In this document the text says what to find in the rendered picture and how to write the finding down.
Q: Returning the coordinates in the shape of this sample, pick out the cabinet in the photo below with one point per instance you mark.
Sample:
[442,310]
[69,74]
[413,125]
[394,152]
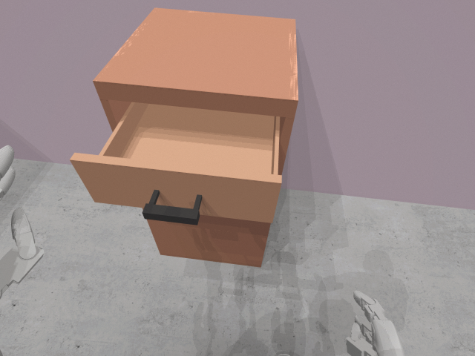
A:
[213,61]

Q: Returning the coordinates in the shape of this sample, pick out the handle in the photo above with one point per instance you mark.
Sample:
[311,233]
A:
[172,214]

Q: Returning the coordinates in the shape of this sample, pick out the robot left hand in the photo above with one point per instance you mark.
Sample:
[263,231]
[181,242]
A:
[16,263]

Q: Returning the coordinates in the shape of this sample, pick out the robot right hand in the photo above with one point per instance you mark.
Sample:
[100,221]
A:
[382,338]

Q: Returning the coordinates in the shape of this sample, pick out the drawer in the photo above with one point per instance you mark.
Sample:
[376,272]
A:
[229,158]

